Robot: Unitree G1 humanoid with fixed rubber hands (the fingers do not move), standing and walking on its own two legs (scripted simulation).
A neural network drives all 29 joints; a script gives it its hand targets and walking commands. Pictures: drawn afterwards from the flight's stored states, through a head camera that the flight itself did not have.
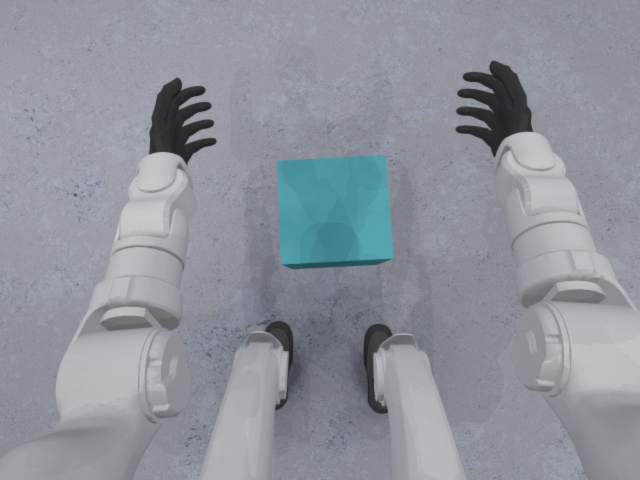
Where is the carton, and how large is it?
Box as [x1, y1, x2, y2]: [277, 155, 393, 268]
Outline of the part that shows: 385,155 277,161 281,264 291,268 377,264 393,258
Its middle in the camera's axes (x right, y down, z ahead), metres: +0.03 -0.05 +0.86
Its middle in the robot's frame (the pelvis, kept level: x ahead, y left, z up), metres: +0.48 +0.00 -0.51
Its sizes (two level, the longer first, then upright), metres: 0.210 0.200 0.250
